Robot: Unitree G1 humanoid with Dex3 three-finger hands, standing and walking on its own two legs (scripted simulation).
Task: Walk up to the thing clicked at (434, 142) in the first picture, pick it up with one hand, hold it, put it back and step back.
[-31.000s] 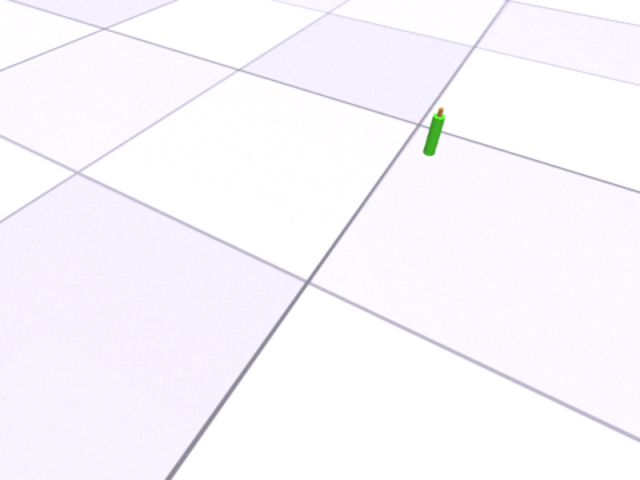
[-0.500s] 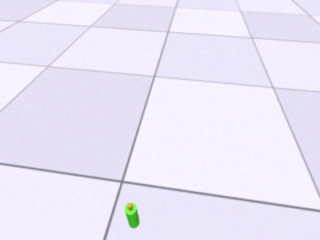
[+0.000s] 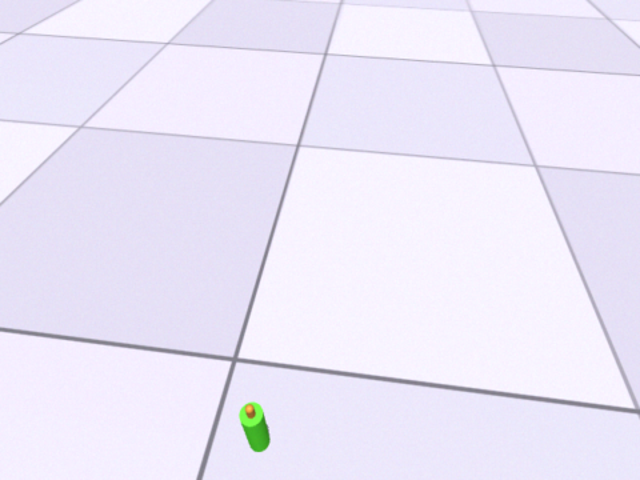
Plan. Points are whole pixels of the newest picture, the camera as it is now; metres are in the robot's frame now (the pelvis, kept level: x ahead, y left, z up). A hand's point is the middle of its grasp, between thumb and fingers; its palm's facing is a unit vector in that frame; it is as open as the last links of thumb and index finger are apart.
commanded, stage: stand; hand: left
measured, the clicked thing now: (254, 425) +0.40 +0.18 -0.65
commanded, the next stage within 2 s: step back in 0.90 s
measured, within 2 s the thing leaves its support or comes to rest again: neither
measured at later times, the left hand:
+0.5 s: hand out of the picture +0.09 +0.24 -0.15, palm faces -0.02 -0.94 -0.35, open 7.4 cm
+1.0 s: hand out of the picture +0.10 +0.25 -0.16, palm faces +0.01 -0.94 -0.35, open 7.4 cm
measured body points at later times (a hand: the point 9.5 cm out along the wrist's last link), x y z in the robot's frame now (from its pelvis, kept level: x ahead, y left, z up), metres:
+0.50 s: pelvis +0.02 -0.01 +0.00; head +0.02 -0.01 +0.45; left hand +0.09 +0.29 -0.13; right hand +0.09 -0.30 -0.14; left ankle +0.02 +0.13 -0.75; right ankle +0.02 -0.13 -0.75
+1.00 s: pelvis +0.01 -0.01 +0.00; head +0.04 -0.01 +0.44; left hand +0.10 +0.30 -0.13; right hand +0.09 -0.31 -0.14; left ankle +0.02 +0.13 -0.74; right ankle +0.02 -0.13 -0.75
